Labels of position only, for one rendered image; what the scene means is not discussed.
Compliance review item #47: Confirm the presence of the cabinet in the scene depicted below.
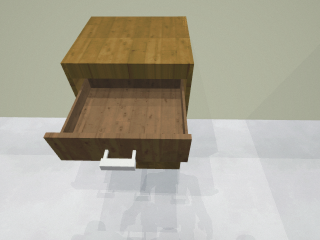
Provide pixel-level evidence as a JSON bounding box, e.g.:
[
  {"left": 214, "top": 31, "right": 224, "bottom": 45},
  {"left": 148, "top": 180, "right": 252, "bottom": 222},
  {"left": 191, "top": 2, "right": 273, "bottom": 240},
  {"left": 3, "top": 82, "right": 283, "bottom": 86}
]
[{"left": 60, "top": 16, "right": 194, "bottom": 170}]

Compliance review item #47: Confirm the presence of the drawer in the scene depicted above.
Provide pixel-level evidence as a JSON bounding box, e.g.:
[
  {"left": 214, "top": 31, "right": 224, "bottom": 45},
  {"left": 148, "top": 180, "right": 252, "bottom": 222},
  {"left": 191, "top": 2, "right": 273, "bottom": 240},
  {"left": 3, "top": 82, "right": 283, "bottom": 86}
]
[{"left": 43, "top": 78, "right": 192, "bottom": 162}]

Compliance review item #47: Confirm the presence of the handle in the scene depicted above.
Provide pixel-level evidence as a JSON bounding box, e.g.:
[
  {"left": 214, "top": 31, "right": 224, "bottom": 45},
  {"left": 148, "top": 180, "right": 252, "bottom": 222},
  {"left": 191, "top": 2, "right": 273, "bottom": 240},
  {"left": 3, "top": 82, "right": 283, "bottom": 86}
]
[{"left": 99, "top": 150, "right": 136, "bottom": 171}]

